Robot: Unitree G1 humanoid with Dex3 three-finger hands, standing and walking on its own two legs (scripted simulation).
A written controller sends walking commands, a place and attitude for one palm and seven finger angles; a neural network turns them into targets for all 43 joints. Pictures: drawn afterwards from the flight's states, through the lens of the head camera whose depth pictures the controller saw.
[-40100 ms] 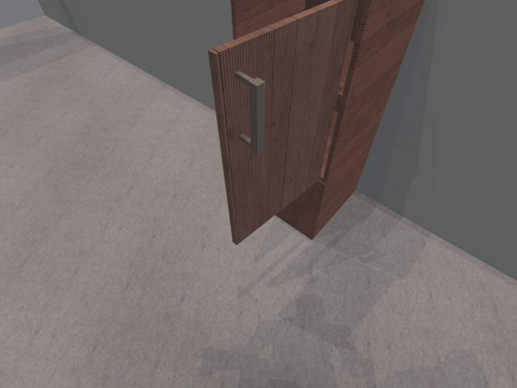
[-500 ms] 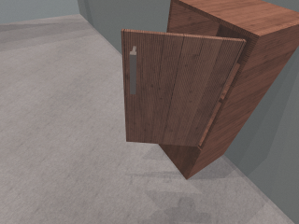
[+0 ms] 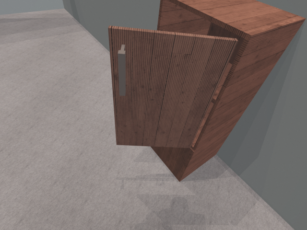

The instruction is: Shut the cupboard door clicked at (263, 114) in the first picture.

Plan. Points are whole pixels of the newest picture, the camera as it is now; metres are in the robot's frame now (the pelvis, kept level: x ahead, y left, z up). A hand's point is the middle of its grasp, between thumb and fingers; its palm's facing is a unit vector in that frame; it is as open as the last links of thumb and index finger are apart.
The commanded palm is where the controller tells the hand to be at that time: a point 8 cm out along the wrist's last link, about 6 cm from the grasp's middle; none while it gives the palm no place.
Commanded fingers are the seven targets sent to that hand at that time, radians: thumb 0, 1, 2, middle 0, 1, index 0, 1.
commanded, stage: shuffle to correct the standing spot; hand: left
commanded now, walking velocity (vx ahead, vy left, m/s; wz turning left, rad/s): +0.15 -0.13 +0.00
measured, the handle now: (122, 71) +0.55 +0.14 +0.13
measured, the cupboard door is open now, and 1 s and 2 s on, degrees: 54 54 54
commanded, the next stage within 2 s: come to a stop and stand still in 0.52 s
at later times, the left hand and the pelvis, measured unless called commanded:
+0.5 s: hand out of the picture +0.04 +0.10 -0.19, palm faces +0.10 -0.99 -0.13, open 7.3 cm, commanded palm none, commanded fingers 0.00 0.90 0.90 -0.20 -0.30 -0.20 -0.30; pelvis +0.06 -0.06 +0.00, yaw +3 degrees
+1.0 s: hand out of the picture +0.16 +0.09 -0.18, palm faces +0.06 -0.97 -0.23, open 7.3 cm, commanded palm none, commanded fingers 0.00 0.90 0.90 -0.20 -0.30 -0.20 -0.30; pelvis +0.12 -0.10 -0.01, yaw +3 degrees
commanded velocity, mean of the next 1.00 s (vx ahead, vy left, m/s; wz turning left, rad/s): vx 0.05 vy -0.04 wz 0.04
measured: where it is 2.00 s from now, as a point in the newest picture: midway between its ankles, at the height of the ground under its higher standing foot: outside the picture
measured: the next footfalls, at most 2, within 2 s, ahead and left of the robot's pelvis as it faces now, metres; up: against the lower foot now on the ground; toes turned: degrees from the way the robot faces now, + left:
right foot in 0.28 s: +0.08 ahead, -0.19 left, +0.00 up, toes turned -5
left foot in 0.54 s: +0.15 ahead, +0.03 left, +0.00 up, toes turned +11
